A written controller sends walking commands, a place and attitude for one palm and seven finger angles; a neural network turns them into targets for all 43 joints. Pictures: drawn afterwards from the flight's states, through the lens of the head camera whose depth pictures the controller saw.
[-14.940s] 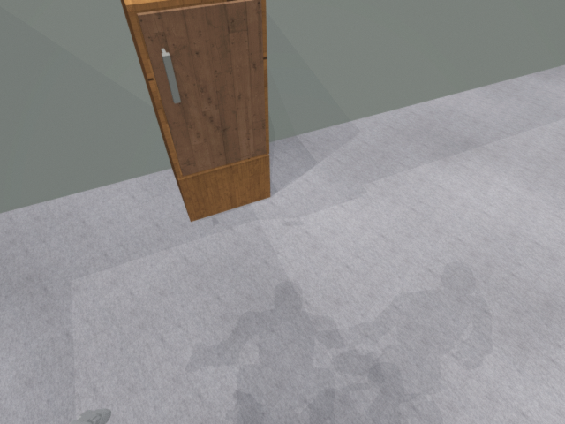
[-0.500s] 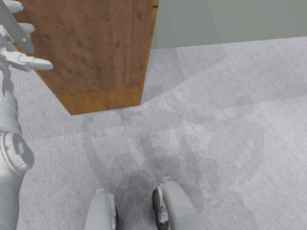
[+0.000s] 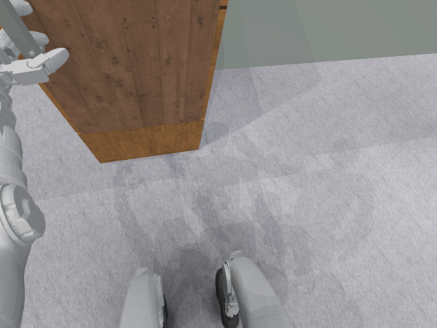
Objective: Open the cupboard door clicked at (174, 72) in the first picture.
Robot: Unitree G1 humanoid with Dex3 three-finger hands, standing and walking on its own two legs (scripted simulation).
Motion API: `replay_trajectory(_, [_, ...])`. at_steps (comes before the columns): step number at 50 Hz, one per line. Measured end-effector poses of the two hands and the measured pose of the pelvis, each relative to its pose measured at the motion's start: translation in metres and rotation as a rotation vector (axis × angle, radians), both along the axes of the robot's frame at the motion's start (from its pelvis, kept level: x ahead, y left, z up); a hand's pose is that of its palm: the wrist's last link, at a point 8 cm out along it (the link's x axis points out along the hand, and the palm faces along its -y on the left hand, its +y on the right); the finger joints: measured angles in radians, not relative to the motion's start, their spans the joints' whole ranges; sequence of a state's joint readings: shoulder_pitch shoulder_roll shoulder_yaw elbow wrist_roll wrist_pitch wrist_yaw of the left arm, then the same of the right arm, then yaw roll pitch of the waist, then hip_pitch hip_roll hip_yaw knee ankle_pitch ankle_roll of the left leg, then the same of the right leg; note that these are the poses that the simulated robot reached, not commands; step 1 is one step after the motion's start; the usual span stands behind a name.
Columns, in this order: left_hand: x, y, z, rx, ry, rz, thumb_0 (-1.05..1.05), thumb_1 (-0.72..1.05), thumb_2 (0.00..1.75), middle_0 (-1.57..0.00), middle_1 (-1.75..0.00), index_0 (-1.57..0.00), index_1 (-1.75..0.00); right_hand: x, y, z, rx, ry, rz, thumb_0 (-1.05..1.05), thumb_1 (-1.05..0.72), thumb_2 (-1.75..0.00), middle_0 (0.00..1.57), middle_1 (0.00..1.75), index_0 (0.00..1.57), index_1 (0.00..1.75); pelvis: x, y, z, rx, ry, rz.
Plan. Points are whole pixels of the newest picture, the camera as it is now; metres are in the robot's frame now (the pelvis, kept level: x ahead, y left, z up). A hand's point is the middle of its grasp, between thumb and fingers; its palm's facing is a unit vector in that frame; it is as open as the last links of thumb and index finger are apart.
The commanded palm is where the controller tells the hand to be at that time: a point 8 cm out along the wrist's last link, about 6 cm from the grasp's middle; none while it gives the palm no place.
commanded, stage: close the thumb around the handle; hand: left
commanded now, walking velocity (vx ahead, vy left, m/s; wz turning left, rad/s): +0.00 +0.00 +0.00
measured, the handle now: (19, 23) +0.61 +0.25 +0.07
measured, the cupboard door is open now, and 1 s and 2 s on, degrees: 0 27 46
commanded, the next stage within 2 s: pull the door open along its arc in 0.30 s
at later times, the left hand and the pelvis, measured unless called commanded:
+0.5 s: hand (38, 55) +0.55 +0.22 +0.06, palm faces +0.08 -1.00 -0.01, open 5.8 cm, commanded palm +0.52 +0.25 +0.06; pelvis +0.00 +0.00 +0.00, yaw +0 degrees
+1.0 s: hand (87, 131) +0.42 +0.15 +0.07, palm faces +0.30 -0.95 +0.08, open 6.1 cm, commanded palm +0.34 +0.20 +0.06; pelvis +0.03 +0.00 +0.04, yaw +1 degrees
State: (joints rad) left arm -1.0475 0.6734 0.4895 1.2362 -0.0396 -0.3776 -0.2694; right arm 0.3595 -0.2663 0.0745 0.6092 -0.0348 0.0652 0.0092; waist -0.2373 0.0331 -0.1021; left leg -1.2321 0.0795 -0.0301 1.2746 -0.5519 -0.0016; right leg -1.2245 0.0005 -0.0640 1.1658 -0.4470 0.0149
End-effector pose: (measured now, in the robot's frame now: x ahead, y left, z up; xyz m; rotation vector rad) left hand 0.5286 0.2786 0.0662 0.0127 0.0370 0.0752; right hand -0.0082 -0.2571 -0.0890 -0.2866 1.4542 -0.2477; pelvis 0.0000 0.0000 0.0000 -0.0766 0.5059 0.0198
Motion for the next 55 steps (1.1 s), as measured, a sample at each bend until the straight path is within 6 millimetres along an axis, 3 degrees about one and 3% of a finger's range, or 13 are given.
replay_trajectory(10, [0.000, -0.001, 0.000, -0.004, 0.001, -0.009, 0.01, 0.67, 0.80, -0.37, -1.32, -0.39, -1.32, -0.003, 0.005, 0.001, 0.007, 0.017, -0.004, 0.00, -0.91, -0.90, 0.21, 0.30, 0.20, 0.30, 0.002, 0.003, 0.002, -0.002, 0.000, 0.002])
replay_trajectory(25, [-0.002, -0.008, -0.001, -0.004, -0.003, 0.006, 0.01, 0.72, 0.84, -0.35, -1.35, -0.35, -1.35, -0.001, 0.006, 0.001, 0.016, -0.006, -0.016, 0.00, -0.91, -0.90, 0.21, 0.30, 0.20, 0.30, 0.003, 0.003, 0.003, 0.002, -0.007, -0.007])
replay_trajectory(33, [-0.020, -0.012, -0.001, 0.003, -0.012, -0.002, 0.01, 0.73, 0.78, -0.34, -1.34, -0.34, -1.35, 0.010, 0.007, 0.004, 0.042, -0.025, -0.028, 0.00, -0.91, -0.90, 0.21, 0.30, 0.20, 0.30, 0.010, 0.003, 0.011, 0.014, -0.026, -0.017])
replay_trajectory(38, [-0.047, -0.020, -0.002, -0.003, -0.017, -0.014, 0.01, 0.73, 0.75, -0.33, -1.33, -0.34, -1.34, 0.034, 0.007, 0.011, 0.062, -0.086, -0.024, 0.00, -0.91, -0.90, 0.21, 0.30, 0.20, 0.30, 0.017, 0.003, 0.021, 0.023, -0.051, -0.020])
replay_trajectory(42, [-0.078, -0.034, -0.002, -0.017, -0.021, -0.029, 0.01, 0.72, 0.74, -0.32, -1.32, -0.33, -1.33, 0.063, 0.007, 0.018, 0.077, -0.168, -0.003, 0.00, -0.91, -0.90, 0.21, 0.30, 0.20, 0.30, 0.025, 0.003, 0.030, 0.030, -0.075, -0.019])
replay_trajectory(55, [-0.177, -0.122, 0.000, -0.047, -0.032, 0.325, 0.02, 0.67, 0.72, -0.33, -1.30, -0.35, -1.29, 0.186, 0.027, 0.025, 0.178, -0.460, 0.192, 0.00, -0.91, -0.90, 0.20, 0.30, 0.20, 0.30, 0.034, -0.006, 0.036, 0.067, -0.152, -0.010])
